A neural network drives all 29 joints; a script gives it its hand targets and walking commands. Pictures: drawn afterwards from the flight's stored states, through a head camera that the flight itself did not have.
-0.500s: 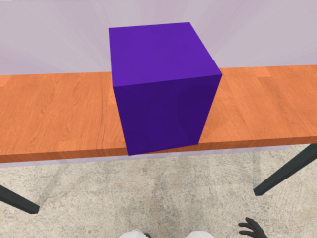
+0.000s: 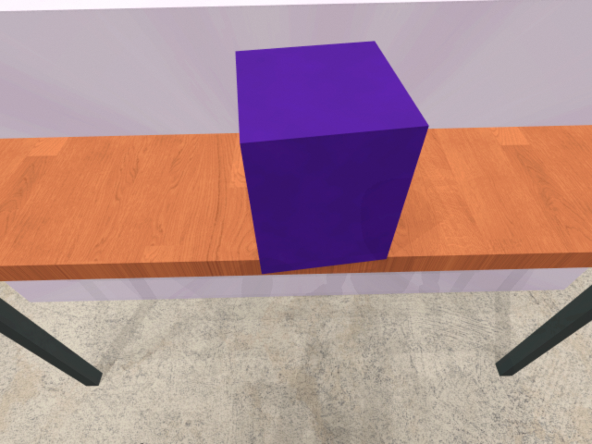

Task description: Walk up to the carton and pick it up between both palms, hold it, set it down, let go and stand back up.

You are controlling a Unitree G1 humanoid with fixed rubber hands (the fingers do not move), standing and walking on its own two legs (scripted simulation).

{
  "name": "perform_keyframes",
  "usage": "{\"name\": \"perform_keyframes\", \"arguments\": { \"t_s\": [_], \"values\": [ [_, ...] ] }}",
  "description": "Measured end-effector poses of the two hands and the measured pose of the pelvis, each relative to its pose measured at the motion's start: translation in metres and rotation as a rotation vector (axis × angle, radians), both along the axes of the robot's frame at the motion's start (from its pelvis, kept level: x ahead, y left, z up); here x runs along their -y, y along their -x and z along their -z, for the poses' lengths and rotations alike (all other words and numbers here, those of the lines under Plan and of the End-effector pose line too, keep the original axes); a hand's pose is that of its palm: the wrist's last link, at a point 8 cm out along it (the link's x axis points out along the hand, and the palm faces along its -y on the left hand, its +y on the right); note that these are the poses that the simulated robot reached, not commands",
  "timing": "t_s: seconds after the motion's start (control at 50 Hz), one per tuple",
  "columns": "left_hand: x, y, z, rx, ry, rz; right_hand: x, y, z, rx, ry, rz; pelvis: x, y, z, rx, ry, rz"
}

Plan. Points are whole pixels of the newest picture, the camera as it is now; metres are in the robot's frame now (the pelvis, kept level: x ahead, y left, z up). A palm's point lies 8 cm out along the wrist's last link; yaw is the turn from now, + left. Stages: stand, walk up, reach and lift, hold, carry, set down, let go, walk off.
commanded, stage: walk up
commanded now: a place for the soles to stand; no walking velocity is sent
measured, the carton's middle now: (316, 162) +0.48 +0.00 +0.12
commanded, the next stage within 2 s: none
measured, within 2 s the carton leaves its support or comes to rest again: neither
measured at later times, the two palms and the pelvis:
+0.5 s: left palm out of the picture +0.04 +0.26 -0.10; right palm out of the picture +0.13 -0.25 -0.10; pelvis +0.02 +0.00 +0.01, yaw +6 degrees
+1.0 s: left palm out of the picture +0.09 +0.16 -0.09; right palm (565, 424) +0.18 -0.36 -0.11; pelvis +0.08 -0.10 +0.01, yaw +8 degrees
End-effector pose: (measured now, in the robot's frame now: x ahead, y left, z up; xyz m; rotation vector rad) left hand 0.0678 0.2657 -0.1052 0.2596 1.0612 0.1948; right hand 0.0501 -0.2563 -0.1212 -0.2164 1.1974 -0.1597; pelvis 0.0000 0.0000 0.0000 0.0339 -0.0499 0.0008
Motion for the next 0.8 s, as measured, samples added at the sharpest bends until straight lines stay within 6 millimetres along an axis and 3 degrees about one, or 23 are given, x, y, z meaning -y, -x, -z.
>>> {"name": "perform_keyframes", "arguments": {
  "t_s": [0.18,0.32,0.58,0.68,0.8],
  "values": [
    [0.008,0.004,0.009,0.004,0.086,-0.015,-0.009,-0.036,-0.029,0.124,0.027,-0.049,-0.003,-0.011,-0.008,-0.016,0.041,-0.034],
    [0.004,0.013,0.004,-0.012,0.064,-0.04,-0.01,-0.069,-0.035,0.19,0.022,-0.108,-0.001,-0.014,-0.01,-0.026,0.046,-0.06],
    [0.001,0.025,0.001,-0.057,0.027,-0.075,-0.006,-0.078,-0.021,0.152,0.017,-0.17,0.007,-0.022,-0.004,-0.027,0.044,-0.105],
    [0.004,0.015,0.012,-0.077,0.016,-0.069,0.016,-0.067,-0.018,0.112,0.061,-0.148,0.022,-0.039,0.003,-0.03,0.025,-0.114],
    [0.043,-0.025,0.008,-0.009,0.011,-0.039,0.075,-0.053,-0.015,-0.011,0.116,-0.13,0.062,-0.055,0.006,-0.021,0.032,-0.151]
  ]
}}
